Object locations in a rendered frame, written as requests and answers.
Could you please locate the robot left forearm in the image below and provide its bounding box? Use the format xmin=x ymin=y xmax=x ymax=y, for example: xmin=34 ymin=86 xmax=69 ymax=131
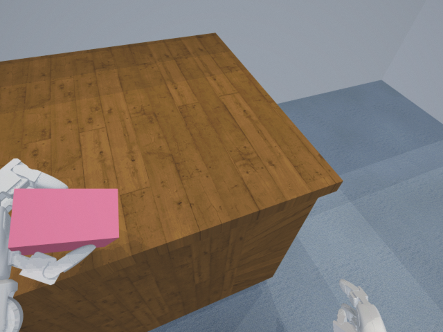
xmin=0 ymin=279 xmax=24 ymax=332

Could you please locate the left robot hand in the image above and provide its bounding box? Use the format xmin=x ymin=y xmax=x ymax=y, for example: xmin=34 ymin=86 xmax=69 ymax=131
xmin=0 ymin=158 xmax=96 ymax=285

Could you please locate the right robot hand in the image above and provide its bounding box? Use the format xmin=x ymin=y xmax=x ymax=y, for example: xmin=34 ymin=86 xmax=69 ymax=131
xmin=333 ymin=279 xmax=387 ymax=332

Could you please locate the sponge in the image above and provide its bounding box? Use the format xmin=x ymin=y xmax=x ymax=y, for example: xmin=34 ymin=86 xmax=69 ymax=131
xmin=8 ymin=189 xmax=119 ymax=255

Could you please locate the table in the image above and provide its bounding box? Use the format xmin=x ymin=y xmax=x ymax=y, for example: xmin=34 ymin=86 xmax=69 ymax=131
xmin=0 ymin=33 xmax=343 ymax=332

